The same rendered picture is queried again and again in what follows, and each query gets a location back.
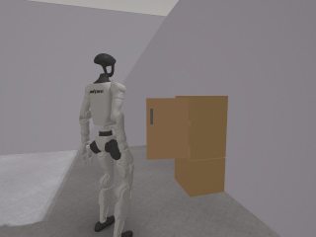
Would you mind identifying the right robot thigh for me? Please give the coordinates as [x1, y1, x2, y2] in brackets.
[109, 141, 133, 199]

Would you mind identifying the robot right forearm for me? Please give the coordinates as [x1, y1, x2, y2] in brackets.
[114, 112, 129, 153]

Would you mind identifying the left robot hand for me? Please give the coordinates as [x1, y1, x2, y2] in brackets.
[80, 143, 93, 166]

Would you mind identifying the handle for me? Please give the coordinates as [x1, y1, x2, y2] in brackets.
[150, 109, 153, 124]

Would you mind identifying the robot left forearm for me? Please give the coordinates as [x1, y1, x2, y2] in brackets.
[79, 116, 90, 144]

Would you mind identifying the cupboard door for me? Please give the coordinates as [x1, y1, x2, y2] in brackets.
[146, 98, 190, 160]

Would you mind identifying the left robot foot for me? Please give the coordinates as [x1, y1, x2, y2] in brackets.
[94, 215, 116, 232]

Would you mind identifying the left robot upper arm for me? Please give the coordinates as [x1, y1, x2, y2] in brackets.
[80, 83, 93, 119]

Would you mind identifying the right robot hand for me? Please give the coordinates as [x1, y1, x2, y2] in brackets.
[119, 151, 135, 179]

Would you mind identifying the right robot upper arm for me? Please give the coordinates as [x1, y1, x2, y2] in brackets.
[110, 82, 126, 123]

